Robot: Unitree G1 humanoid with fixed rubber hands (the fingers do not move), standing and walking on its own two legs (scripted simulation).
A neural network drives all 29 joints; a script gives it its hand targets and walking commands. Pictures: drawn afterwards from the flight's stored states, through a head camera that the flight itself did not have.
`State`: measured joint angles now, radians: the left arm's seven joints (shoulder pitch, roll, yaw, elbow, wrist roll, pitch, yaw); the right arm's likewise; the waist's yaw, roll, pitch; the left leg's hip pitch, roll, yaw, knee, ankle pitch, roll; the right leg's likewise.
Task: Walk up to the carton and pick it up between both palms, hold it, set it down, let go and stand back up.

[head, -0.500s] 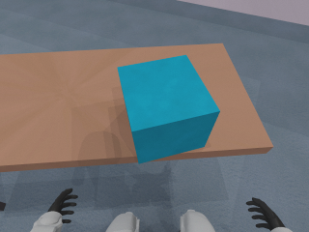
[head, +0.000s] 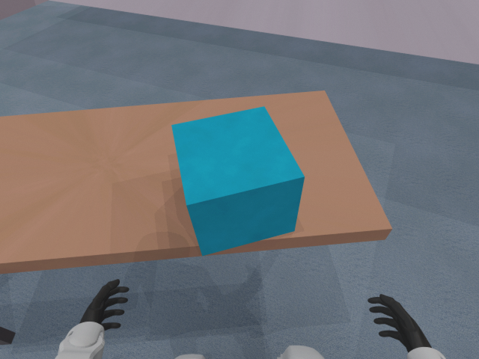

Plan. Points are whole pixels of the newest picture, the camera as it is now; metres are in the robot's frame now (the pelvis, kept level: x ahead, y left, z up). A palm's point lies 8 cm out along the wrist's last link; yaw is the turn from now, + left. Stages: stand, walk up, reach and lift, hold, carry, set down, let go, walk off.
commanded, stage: reach and lift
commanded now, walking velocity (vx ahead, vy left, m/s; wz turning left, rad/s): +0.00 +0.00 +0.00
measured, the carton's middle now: (234, 179) +0.44 +0.02 +0.03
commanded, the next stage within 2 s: none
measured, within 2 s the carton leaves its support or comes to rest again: neither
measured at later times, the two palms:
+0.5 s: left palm (90, 334) +0.15 +0.24 -0.01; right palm (407, 322) +0.17 -0.24 +0.00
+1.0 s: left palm (79, 288) +0.20 +0.24 +0.06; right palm (377, 292) +0.19 -0.19 +0.04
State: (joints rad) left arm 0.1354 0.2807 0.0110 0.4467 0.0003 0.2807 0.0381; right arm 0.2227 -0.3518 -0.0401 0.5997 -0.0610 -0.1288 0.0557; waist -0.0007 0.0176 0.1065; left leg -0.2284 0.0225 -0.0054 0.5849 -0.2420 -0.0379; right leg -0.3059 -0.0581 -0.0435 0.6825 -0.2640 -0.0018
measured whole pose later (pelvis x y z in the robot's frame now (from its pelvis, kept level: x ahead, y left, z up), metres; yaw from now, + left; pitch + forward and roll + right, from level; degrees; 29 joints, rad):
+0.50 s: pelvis -0.03 +0.00 +0.00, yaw +3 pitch -11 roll +1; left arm 0.16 0.21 0.01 0.30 0.00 0.22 0.12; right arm 0.23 -0.32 -0.04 0.34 0.10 -0.01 0.12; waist 0.00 -0.01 0.09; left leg -0.19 0.04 -0.02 0.54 -0.18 -0.01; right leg -0.16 0.00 -0.04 0.63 -0.29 -0.03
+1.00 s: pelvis -0.02 +0.04 +0.01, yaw +3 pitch -9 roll +0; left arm 0.16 0.10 -0.01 -0.09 0.00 0.32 0.24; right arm 0.23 -0.32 -0.04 0.17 0.30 0.03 0.16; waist 0.00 -0.05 0.08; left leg -0.19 0.00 -0.01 0.52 -0.18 -0.02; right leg -0.14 -0.04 -0.03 0.59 -0.29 -0.03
